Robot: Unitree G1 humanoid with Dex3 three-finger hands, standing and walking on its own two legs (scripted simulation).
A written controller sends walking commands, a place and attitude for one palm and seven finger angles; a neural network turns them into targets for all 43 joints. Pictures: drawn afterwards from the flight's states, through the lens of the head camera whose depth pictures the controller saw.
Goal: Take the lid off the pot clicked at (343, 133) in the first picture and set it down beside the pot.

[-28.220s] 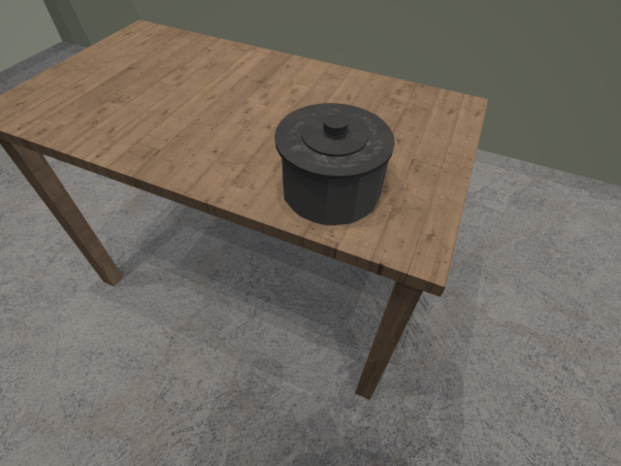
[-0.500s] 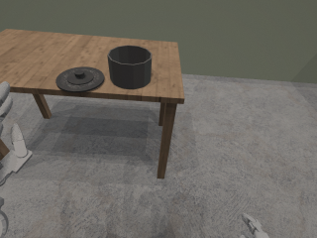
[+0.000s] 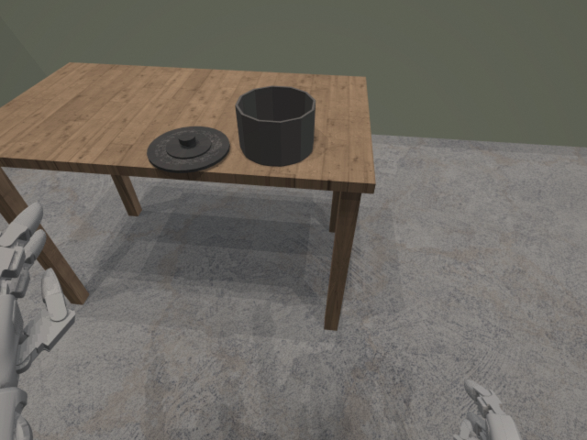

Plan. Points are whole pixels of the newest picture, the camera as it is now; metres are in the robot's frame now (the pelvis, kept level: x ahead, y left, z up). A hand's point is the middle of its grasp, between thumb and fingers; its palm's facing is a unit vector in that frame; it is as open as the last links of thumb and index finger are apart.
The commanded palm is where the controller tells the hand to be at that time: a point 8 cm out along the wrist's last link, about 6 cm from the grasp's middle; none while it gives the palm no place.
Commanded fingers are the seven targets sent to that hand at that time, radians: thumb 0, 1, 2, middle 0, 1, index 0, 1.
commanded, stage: stop stepping back and stand still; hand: left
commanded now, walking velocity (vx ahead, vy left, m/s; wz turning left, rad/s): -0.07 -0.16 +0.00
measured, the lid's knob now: (187, 138) +0.78 +0.31 +0.01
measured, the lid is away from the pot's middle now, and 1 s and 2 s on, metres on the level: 0.23 0.23 0.23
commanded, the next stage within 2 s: let the arm hang, fingers relaxed in 1.14 s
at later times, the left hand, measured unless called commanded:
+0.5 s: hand out of the picture +0.02 +0.18 -0.17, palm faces +0.07 -0.97 -0.24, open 7.2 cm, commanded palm none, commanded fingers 0.00 0.90 0.90 -0.20 -0.30 -0.20 -0.30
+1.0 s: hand out of the picture +0.05 +0.13 -0.16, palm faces +0.07 -0.97 -0.23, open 7.2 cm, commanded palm none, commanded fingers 0.00 0.90 0.90 -0.20 -0.30 -0.20 -0.30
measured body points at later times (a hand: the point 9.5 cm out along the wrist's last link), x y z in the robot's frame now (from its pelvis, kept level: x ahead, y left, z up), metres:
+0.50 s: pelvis +0.01 -0.03 +0.00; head +0.06 -0.02 +0.45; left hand +0.02 +0.23 -0.15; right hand +0.02 -0.26 -0.15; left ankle -0.01 +0.07 -0.73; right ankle -0.01 -0.14 -0.72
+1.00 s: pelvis +0.03 -0.06 +0.01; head +0.04 -0.07 +0.46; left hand +0.05 +0.18 -0.14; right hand +0.03 -0.28 -0.15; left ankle -0.01 +0.07 -0.73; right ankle -0.01 -0.15 -0.73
